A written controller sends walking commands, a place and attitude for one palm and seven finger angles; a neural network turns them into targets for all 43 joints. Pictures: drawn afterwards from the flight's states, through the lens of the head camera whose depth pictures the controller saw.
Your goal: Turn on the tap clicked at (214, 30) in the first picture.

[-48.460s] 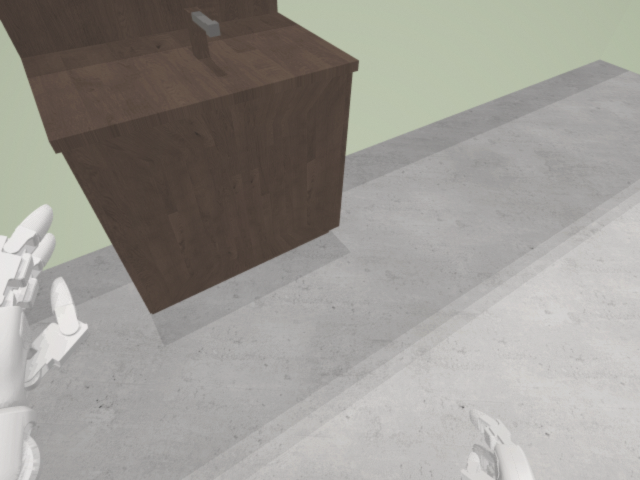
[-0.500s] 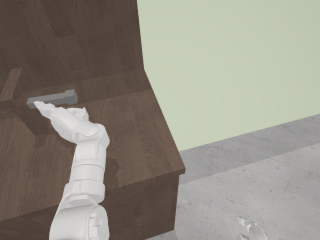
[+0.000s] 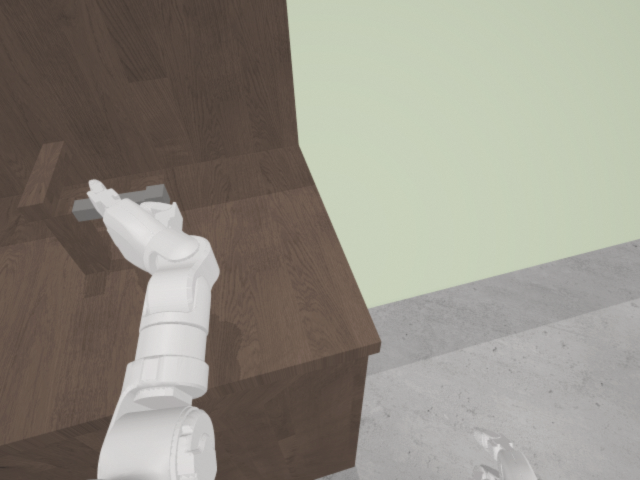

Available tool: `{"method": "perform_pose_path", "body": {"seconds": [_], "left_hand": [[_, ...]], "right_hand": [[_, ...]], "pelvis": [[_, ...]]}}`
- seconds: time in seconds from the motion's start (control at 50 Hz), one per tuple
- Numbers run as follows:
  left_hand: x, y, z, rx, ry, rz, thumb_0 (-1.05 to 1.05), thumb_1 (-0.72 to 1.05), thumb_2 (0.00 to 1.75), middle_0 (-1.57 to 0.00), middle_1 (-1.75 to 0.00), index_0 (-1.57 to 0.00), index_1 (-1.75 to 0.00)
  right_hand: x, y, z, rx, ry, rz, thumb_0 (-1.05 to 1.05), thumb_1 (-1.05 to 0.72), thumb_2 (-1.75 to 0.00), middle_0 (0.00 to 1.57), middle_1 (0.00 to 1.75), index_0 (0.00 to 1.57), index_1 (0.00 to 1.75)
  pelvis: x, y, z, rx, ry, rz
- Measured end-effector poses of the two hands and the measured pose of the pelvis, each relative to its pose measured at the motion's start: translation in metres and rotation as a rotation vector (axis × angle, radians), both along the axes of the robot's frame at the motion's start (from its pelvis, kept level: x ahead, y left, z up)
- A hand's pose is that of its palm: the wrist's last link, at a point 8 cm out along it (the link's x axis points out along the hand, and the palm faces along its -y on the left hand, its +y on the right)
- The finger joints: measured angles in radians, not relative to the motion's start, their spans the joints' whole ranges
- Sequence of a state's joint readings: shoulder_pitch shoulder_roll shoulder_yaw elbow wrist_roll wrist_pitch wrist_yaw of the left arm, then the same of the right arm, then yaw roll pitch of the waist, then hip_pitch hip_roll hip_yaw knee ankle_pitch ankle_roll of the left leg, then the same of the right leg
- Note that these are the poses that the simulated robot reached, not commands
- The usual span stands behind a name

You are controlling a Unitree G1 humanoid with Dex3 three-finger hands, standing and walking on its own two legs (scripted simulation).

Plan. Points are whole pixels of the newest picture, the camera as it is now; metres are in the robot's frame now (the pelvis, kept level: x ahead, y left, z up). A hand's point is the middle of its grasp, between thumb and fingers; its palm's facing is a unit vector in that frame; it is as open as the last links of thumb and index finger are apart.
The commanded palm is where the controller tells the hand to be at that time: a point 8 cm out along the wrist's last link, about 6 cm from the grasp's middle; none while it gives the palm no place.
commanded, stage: lift the hand up off the lever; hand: left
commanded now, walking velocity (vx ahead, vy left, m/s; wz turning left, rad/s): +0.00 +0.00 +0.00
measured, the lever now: (157, 199) +0.44 +0.27 +0.13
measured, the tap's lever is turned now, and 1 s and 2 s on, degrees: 86 79 80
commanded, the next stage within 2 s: draw the hand back beside the body in 0.98 s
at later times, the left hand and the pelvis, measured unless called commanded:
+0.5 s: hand (165, 219) +0.38 +0.23 +0.15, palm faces +0.82 -0.57 -0.04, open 7.8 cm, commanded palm +0.33 +0.24 +0.19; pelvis -0.01 +0.00 +0.00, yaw +0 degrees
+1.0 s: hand (169, 214) +0.38 +0.23 +0.15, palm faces +0.84 -0.53 -0.06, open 7.8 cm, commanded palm +0.34 +0.23 +0.20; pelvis -0.01 -0.01 +0.00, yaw +0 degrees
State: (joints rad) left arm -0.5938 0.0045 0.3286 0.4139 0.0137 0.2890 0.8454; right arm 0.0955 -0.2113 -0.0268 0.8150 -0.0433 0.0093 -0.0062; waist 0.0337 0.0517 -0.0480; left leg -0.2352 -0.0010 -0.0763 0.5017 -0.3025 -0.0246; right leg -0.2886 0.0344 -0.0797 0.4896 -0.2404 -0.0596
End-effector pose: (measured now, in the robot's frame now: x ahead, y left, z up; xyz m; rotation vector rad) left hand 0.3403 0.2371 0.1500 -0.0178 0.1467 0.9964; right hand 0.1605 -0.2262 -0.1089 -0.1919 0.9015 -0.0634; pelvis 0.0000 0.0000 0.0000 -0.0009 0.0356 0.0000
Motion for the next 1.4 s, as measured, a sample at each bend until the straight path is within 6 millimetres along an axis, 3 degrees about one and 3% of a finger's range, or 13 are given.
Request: {"method": "perform_pose_path", "body": {"seconds": [0.36, 0.64, 0.92, 1.1, 1.2, 1.28, 1.4], "left_hand": [[-0.011, 0.005, 0.003, -0.025, 0.004, -0.029, 0.02, 0.91, 0.90, -0.16, -0.15, -0.15, -0.15], [-0.016, 0.003, 0.006, -0.028, 0.024, -0.007, 0.02, 0.91, 0.90, -0.16, -0.17, -0.15, -0.15], [-0.012, 0.001, 0.006, -0.031, 0.029, 0.014, 0.02, 0.91, 0.90, -0.15, -0.17, -0.15, -0.15], [-0.011, 0.000, 0.006, -0.030, 0.023, 0.018, 0.02, 0.91, 0.90, -0.15, -0.16, -0.15, -0.15], [-0.018, 0.003, 0.003, -0.005, 0.011, -0.136, 0.02, 0.91, 0.90, -0.04, -0.10, -0.15, -0.15], [-0.034, 0.004, 0.004, 0.054, -0.020, -0.287, 0.02, 0.91, 0.90, -0.01, -0.08, -0.15, -0.16], [-0.056, 0.012, 0.048, 0.311, -0.201, -0.527, 0.02, 0.90, 0.90, -0.08, -0.13, -0.16, -0.17]], "right_hand": [[0.015, 0.015, 0.007, 0.026, -0.048, 0.036, 0.01, -0.90, -0.90, 0.20, 0.30, 0.20, 0.30], [0.010, 0.021, 0.005, 0.032, -0.053, 0.069, 0.01, -0.90, -0.90, 0.20, 0.30, 0.20, 0.30], [-0.004, 0.003, 0.000, 0.022, -0.034, 0.028, 0.01, -0.90, -0.90, 0.20, 0.30, 0.20, 0.30], [-0.002, -0.008, 0.000, 0.006, -0.031, 0.019, 0.01, -0.90, -0.90, 0.20, 0.30, 0.20, 0.30], [0.003, -0.011, 0.006, -0.011, -0.046, -0.032, 0.01, -0.90, -0.90, 0.20, 0.30, 0.20, 0.30], [0.006, -0.013, 0.012, -0.025, -0.077, -0.069, 0.01, -0.90, -0.90, 0.20, 0.30, 0.20, 0.30], [0.010, -0.009, 0.020, 0.003, -0.135, -0.053, 0.01, -0.91, -0.90, 0.20, 0.30, 0.20, 0.30]], "pelvis": [[-0.001, 0.005, 0.001, 0.000, -0.022, -0.008], [-0.013, 0.003, 0.001, 0.001, -0.025, 0.002], [-0.010, -0.004, 0.001, 0.004, -0.019, -0.009], [-0.007, -0.008, 0.001, 0.005, -0.019, -0.006], [-0.004, -0.009, 0.002, 0.012, -0.043, -0.017], [-0.001, -0.007, 0.002, 0.011, -0.071, -0.025], [-0.001, -0.004, 0.004, 0.010, -0.106, -0.030]]}}
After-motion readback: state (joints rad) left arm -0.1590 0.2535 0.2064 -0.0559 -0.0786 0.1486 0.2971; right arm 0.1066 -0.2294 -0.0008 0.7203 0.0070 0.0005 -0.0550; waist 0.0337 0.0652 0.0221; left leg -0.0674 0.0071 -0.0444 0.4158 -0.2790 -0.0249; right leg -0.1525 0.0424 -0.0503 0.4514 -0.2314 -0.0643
